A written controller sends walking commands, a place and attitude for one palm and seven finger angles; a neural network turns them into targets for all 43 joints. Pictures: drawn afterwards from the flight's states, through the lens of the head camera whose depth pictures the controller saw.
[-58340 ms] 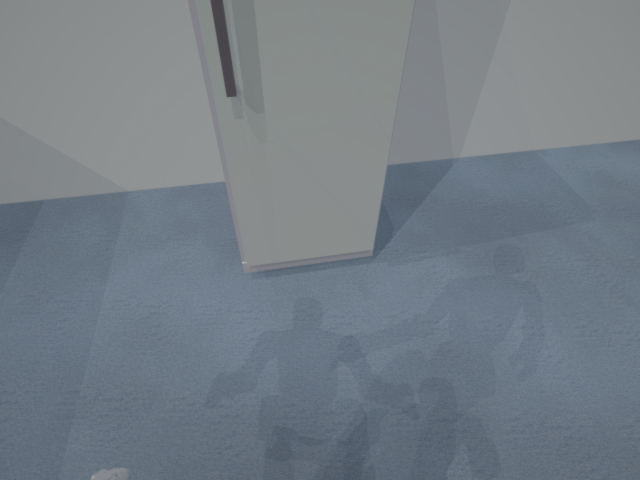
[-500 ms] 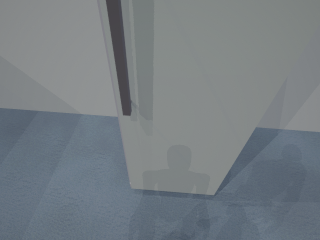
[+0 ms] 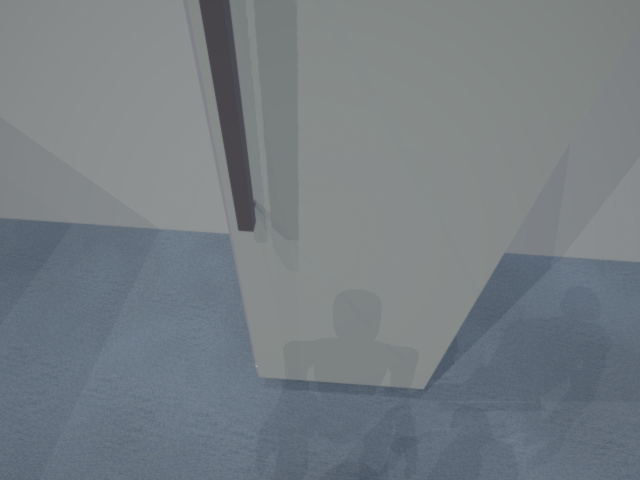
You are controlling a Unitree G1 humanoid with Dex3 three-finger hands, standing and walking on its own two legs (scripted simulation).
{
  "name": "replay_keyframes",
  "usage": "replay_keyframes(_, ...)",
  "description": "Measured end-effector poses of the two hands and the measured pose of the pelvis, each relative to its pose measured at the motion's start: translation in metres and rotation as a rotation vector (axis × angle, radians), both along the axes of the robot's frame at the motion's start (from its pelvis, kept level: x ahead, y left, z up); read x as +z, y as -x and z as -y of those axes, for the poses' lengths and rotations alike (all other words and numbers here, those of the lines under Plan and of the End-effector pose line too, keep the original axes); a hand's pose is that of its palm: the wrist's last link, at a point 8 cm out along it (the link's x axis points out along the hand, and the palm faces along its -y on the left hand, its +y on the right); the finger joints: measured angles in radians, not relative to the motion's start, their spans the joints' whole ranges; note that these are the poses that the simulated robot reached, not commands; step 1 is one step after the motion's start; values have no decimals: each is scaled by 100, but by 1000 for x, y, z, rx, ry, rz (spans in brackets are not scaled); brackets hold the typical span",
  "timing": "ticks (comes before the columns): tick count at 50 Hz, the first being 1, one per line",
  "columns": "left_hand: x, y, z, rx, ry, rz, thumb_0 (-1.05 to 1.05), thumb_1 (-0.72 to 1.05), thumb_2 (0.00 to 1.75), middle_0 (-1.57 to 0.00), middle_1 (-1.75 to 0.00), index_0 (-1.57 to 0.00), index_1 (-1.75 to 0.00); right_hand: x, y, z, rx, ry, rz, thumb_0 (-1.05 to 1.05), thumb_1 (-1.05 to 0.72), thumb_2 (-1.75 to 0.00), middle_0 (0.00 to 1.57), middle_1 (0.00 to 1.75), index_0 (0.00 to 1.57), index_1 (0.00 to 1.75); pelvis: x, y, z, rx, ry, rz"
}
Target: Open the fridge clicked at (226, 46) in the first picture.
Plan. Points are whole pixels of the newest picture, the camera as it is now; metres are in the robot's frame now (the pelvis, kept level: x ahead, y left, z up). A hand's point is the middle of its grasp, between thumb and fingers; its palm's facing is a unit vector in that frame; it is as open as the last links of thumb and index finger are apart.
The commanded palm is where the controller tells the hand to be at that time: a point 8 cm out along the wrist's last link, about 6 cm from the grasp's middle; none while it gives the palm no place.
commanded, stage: look again from close up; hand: left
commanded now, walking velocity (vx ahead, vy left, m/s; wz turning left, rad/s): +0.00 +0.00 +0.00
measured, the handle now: (230, 72) +0.50 +0.15 +0.27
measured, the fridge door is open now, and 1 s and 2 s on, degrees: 0 0 0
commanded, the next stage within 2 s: raise the hand to about handle height in 0.34 s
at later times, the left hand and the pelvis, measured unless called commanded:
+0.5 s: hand out of the picture +0.01 +0.17 -0.16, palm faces +0.14 -0.97 -0.20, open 7.3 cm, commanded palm +0.10 +0.21 -0.06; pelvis +0.00 +0.00 +0.00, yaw +1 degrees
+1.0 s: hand (140, 461) +0.14 +0.20 +0.02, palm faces +0.22 -0.97 -0.09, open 9.4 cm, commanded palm +0.14 +0.24 +0.04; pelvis +0.01 -0.04 -0.05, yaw +4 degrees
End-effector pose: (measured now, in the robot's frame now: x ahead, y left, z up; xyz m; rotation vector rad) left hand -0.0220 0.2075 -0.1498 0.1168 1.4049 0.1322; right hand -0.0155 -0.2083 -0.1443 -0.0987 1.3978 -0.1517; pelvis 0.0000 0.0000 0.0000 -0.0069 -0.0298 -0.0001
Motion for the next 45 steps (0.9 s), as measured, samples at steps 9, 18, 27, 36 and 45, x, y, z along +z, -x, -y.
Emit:
replay_keyframes(9,1,1,-1,2,0,-7,0,91,90,-20,-30,-20,-29,0,2,-2,1,-4,-9,1,-92,-90,20,30,20,30,0,0,-1,0,-1,-3)
replay_keyframes(18,2,5,1,9,1,-21,0,91,90,-20,-30,-20,-29,0,0,-1,3,-5,-10,1,-91,-90,20,30,20,30,1,-1,0,0,-3,-8)
replay_keyframes(27,53,-63,-29,114,-152,390,3,95,89,-21,-31,-21,-30,7,-30,19,65,72,218,3,-93,-90,20,30,20,30,-4,1,2,18,-5,8)
replay_keyframes(36,194,-213,12,-70,44,1417,2,80,84,-20,-39,-21,-39,56,-152,59,126,152,814,2,-92,-90,20,30,20,30,-24,9,10,28,-5,-40)
replay_keyframes(45,129,-151,-13,-50,67,1221,1,57,76,-23,-52,-23,-51,93,-229,68,242,184,963,2,-91,-90,20,30,20,30,-47,-1,31,31,2,-83)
